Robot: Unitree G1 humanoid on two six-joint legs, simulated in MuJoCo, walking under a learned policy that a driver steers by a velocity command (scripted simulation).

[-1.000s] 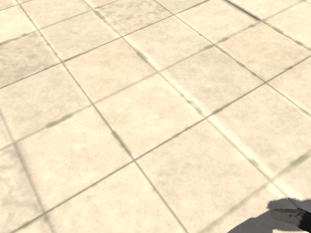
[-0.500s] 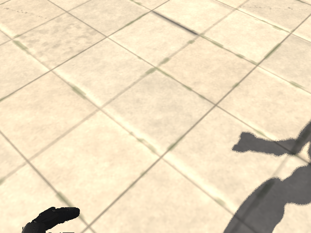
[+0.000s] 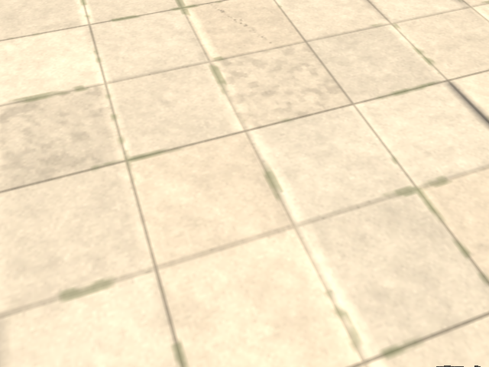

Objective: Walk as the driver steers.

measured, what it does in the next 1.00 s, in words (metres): walks ahead, turning left: left foot, then right foot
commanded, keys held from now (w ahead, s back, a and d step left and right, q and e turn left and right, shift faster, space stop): w+q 1.00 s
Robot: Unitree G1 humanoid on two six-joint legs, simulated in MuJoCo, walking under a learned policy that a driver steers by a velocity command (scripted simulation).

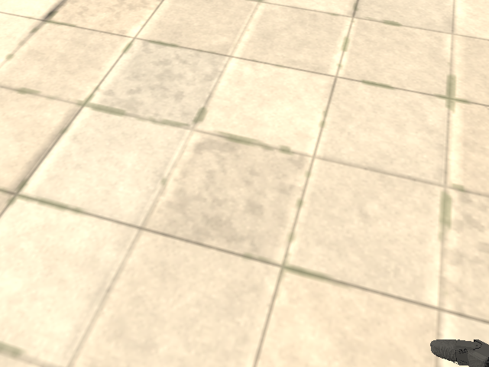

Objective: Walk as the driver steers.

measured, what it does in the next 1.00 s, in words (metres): walks ahead, turning left: left foot, then right foot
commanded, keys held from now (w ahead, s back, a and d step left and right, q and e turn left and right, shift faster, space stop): w+q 1.00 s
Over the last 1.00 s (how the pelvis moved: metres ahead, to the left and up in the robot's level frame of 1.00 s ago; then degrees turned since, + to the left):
0.53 0.11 0.00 36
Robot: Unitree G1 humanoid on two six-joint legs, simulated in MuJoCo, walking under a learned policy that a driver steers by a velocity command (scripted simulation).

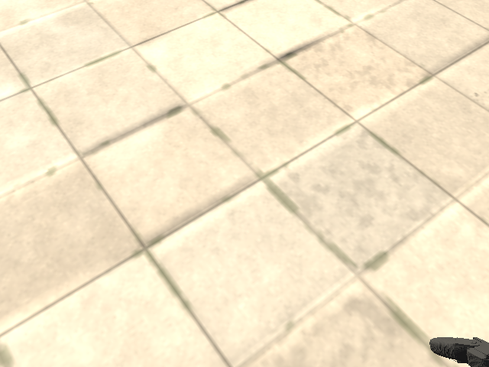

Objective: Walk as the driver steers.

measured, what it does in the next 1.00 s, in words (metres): walks ahead, turning left: left foot, then right foot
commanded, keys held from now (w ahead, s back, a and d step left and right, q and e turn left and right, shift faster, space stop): w+q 0.40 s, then w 0.50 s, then w+q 0.10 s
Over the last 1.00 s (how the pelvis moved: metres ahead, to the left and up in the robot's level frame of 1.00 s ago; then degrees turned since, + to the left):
0.54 0.12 0.00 36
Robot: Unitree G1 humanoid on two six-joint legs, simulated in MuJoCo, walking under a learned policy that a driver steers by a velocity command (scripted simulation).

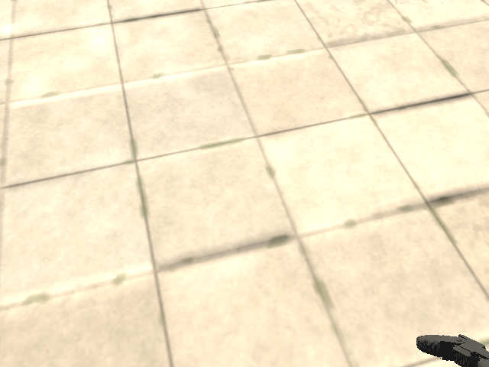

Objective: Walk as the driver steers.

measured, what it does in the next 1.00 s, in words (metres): walks ahead, turning left: left foot, then right foot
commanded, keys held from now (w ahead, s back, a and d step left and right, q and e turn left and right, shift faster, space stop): w+q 1.00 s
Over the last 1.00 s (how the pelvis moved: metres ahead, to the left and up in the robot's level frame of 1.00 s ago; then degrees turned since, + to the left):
0.57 0.11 0.01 21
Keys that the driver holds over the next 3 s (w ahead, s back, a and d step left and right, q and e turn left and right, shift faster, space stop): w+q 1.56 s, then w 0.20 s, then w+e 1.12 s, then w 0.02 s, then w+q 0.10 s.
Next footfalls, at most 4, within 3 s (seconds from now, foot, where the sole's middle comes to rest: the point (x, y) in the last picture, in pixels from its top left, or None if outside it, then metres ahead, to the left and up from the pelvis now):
0.06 left None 0.21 0.12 -0.78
0.54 right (293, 350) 0.52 -0.04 -0.78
1.06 left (170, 292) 0.65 0.32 -0.78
1.56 right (177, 196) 0.99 0.37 -0.78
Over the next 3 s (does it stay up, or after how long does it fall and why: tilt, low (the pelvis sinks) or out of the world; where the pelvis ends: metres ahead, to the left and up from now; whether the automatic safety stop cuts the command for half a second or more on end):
stays up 1.33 0.86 -0.01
